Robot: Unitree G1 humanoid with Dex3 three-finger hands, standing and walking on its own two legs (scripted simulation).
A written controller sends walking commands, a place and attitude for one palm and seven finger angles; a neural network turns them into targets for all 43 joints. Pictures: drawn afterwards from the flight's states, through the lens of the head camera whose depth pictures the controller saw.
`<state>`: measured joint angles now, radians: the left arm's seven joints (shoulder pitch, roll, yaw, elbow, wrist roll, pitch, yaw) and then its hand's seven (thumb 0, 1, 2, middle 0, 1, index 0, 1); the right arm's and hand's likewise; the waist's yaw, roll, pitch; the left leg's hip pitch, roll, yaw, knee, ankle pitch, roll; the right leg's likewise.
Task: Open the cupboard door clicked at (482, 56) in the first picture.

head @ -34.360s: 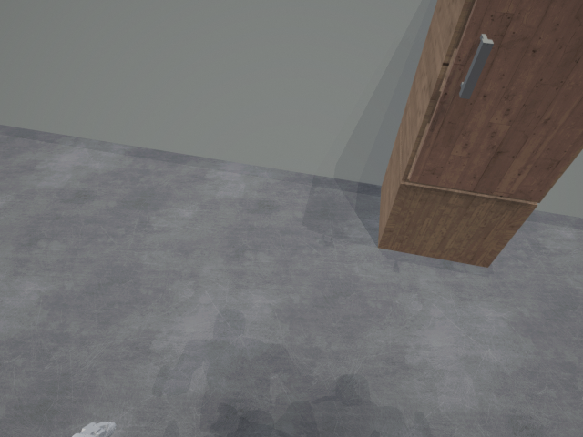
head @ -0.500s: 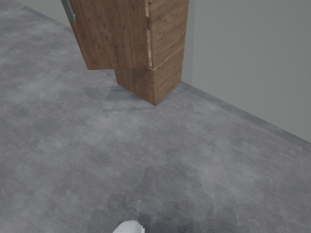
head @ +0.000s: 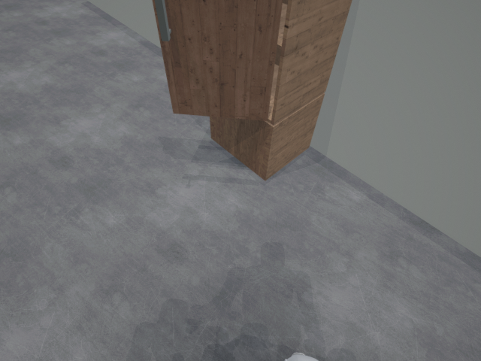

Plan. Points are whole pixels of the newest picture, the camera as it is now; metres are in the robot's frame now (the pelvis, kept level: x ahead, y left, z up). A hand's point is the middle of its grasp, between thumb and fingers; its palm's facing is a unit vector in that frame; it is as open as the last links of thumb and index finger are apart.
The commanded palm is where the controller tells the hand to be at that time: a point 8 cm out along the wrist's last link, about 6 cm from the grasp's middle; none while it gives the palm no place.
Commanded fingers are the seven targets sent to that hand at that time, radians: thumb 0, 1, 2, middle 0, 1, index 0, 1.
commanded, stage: take the last steps up to it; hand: left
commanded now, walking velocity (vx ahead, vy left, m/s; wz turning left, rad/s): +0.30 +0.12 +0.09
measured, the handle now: (164, 15) +1.09 +0.32 +0.07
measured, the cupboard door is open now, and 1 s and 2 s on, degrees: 41 41 41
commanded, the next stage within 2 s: come to a stop and stand still in 1.14 s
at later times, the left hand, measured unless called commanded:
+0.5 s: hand out of the picture +0.10 +0.22 -0.19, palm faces +0.17 -0.97 -0.18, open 7.3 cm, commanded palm none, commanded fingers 0.00 0.90 0.90 -0.20 -0.30 -0.20 -0.30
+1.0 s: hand (151, 235) +0.40 +0.24 -0.16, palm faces +0.10 -0.97 -0.22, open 7.2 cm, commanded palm none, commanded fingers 0.00 0.90 0.90 -0.20 -0.30 -0.20 -0.30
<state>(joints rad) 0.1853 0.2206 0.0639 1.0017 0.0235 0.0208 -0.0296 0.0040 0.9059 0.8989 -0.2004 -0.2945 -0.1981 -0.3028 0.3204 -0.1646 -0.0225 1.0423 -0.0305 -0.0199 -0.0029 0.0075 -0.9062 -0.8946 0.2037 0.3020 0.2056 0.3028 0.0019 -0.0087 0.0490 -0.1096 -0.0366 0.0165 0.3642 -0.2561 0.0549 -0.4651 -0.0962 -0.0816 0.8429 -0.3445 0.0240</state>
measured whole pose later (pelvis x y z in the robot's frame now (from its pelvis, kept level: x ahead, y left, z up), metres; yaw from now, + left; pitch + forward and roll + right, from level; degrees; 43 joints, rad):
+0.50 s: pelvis +0.17 +0.04 -0.02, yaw +4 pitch +0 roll +0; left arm 0.37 0.18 0.07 1.11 0.02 -0.02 -0.01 0.00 0.92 0.90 -0.20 -0.30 -0.20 -0.30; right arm 0.17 -0.21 -0.06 0.99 -0.04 -0.04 0.03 0.01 -0.91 -0.90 0.20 0.30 0.20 0.30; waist 0.04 -0.02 0.05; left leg -0.37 0.07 0.10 0.54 -0.17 0.00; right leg -0.15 -0.14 -0.13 0.62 -0.44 0.05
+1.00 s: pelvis +0.36 +0.05 +0.00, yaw +2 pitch +0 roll +1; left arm 0.24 0.16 0.07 1.03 0.02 -0.07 0.01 -0.01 0.94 0.90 -0.20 -0.29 -0.20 -0.30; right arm 0.25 -0.18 -0.05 1.08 -0.03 0.00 0.02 0.01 -0.91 -0.89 0.20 0.30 0.20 0.30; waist -0.01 0.01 0.05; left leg -0.45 0.09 0.07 0.91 -0.32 -0.04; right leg -0.18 -0.04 -0.15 0.41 -0.24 -0.04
